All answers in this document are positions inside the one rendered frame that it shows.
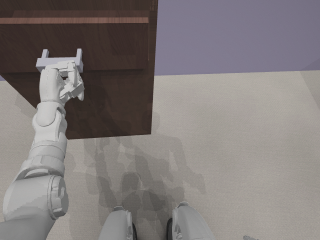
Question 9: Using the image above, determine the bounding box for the robot left thigh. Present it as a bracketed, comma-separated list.
[98, 210, 133, 240]

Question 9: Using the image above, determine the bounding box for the drawer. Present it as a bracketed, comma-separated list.
[0, 10, 149, 73]

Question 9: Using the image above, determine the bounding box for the handle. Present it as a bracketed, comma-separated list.
[36, 48, 84, 73]

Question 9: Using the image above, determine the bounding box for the left robot hand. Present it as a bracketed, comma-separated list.
[39, 60, 85, 108]

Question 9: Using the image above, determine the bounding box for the cabinet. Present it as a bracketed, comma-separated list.
[0, 0, 158, 140]

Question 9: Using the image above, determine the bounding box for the left robot upper arm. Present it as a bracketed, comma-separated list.
[0, 174, 69, 240]

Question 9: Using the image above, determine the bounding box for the robot left shin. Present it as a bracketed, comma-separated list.
[113, 206, 133, 240]

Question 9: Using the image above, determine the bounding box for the left robot forearm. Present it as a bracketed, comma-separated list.
[2, 101, 67, 221]

